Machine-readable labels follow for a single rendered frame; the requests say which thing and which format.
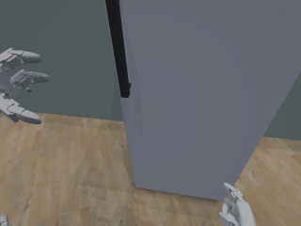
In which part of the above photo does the handle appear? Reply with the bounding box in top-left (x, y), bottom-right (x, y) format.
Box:
top-left (105, 0), bottom-right (132, 98)

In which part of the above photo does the right robot hand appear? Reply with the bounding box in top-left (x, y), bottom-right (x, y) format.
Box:
top-left (219, 183), bottom-right (257, 226)

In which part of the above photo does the left robot upper arm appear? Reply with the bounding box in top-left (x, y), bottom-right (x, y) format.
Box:
top-left (0, 214), bottom-right (11, 226)

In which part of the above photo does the left robot hand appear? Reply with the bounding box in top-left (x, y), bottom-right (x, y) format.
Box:
top-left (0, 48), bottom-right (51, 124)

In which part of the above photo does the fridge door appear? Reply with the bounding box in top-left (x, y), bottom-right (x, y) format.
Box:
top-left (104, 0), bottom-right (301, 201)

